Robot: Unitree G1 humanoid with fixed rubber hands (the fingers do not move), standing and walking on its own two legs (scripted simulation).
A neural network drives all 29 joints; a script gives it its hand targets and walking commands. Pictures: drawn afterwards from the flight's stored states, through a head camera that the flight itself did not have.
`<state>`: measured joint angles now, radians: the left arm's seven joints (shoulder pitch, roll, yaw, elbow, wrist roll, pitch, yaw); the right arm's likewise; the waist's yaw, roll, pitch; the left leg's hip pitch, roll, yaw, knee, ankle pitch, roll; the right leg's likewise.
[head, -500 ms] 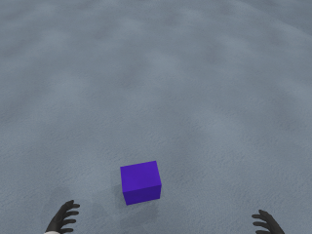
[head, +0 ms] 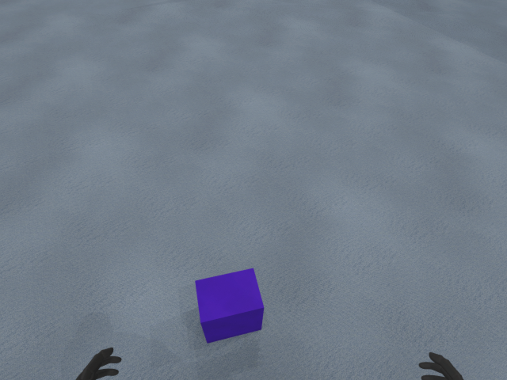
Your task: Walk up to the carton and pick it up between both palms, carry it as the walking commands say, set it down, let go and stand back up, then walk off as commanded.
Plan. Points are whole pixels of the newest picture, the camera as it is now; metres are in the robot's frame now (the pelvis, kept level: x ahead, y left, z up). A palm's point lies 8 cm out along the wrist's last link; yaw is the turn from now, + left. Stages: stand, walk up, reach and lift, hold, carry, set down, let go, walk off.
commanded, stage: stand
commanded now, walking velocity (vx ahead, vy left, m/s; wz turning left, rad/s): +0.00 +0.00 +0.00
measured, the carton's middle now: (229, 306) +0.47 +0.10 -0.66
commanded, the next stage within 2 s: walk off in 1.14 s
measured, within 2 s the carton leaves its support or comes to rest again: neither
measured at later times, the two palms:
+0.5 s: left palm out of the picture +0.07 +0.30 -0.10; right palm out of the picture +0.08 -0.31 -0.09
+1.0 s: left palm out of the picture +0.07 +0.30 -0.10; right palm out of the picture +0.07 -0.32 -0.09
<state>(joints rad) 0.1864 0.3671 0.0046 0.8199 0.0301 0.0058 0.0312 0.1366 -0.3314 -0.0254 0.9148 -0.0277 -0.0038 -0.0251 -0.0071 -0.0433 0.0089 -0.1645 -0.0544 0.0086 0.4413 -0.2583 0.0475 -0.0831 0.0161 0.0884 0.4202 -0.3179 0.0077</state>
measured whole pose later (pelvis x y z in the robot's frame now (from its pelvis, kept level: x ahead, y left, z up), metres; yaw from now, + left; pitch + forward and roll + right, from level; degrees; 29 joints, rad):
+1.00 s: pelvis -0.02 -0.01 +0.01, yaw +0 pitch -2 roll +0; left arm 0.15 0.39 0.00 1.00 0.02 -0.01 0.02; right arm 0.10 -0.38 -0.01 1.06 -0.01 -0.01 -0.01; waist 0.00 -0.02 0.03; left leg -0.13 -0.04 0.00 0.35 -0.18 0.03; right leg -0.05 0.03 0.08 0.32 -0.23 0.00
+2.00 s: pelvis -0.04 -0.03 +0.00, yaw -14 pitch +0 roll +2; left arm 0.24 0.31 0.05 0.87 0.02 0.05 0.02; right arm 0.13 -0.31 -0.04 0.91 -0.01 0.05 -0.03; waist 0.02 0.00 0.07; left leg -0.39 0.04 -0.01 0.88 -0.44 -0.09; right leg -0.22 0.05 0.12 0.44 -0.22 -0.04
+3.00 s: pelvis -0.02 +0.00 -0.01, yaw -46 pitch +1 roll +0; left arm 0.25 0.31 0.07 0.76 0.02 0.05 -0.01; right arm 0.14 -0.28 -0.04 0.72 -0.01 0.04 -0.02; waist 0.04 -0.02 0.06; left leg -0.30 0.01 0.02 0.57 -0.33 -0.07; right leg -0.28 0.06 0.14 0.54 -0.27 0.00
